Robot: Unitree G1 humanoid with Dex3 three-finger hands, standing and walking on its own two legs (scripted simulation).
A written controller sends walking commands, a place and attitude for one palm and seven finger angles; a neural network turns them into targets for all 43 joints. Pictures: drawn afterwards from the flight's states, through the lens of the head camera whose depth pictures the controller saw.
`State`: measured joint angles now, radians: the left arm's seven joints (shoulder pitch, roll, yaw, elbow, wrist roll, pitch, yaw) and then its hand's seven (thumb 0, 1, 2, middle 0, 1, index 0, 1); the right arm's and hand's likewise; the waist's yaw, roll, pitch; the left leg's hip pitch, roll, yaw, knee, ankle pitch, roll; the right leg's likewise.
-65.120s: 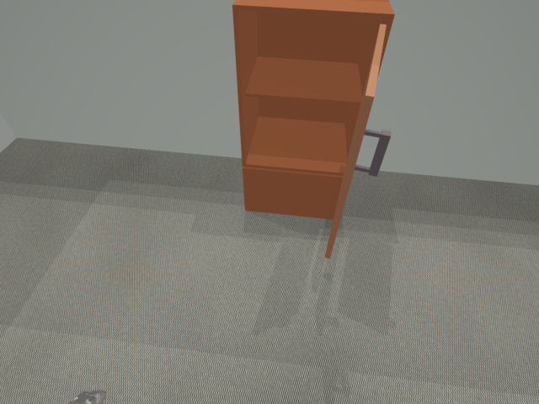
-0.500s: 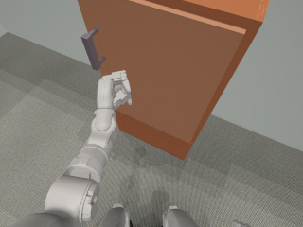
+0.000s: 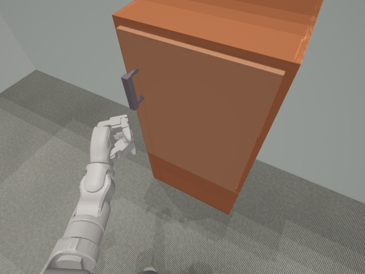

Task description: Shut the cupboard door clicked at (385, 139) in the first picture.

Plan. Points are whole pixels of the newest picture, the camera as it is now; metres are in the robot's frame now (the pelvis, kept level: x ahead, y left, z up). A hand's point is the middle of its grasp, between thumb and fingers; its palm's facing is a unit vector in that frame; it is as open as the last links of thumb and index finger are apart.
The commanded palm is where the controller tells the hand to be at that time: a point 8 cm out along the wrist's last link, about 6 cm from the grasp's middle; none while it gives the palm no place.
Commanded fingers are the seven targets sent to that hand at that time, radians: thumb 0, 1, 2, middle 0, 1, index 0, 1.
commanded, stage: draw the hand back to the body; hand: left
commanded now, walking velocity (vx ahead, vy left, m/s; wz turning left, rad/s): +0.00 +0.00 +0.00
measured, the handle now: (134, 89) +0.63 +0.14 +0.02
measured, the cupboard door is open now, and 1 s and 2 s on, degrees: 0 0 0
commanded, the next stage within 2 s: step back with the hand held close in 1.20 s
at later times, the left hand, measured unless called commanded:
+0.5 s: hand (50, 173) +0.27 +0.22 +0.15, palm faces +0.23 -0.94 -0.25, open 3.8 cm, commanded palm +0.23 +0.27 +0.17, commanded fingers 0.00 0.90 0.90 -0.61 -0.75 -0.61 -0.75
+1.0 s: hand out of the picture +0.20 +0.29 +0.20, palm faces +0.51 -0.76 -0.41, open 7.1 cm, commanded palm +0.15 +0.32 +0.22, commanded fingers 0.00 0.90 0.90 -0.20 -0.30 -0.20 -0.30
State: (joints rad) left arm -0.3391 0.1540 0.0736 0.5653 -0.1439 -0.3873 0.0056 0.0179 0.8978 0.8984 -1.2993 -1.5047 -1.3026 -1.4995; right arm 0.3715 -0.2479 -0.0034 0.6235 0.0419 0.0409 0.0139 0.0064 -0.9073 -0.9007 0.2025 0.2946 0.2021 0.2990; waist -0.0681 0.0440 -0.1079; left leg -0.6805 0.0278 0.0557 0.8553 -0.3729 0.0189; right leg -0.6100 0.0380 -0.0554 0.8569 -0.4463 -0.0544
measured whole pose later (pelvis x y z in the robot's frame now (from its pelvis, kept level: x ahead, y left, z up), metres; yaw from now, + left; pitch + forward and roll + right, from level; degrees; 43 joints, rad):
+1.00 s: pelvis +0.02 +0.01 +0.05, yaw +2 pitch -3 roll +0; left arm 0.47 0.34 0.35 -0.35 -0.08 -0.06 0.12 0.01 0.89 0.90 -0.26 -0.36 -0.26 -0.36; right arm 0.21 -0.25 0.02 0.63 0.03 -0.05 -0.07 0.01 -0.91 -0.90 0.20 0.29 0.20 0.30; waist 0.06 0.08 -0.02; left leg -0.14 -0.02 0.04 0.43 -0.23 0.04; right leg -0.05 0.01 -0.06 0.40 -0.29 -0.03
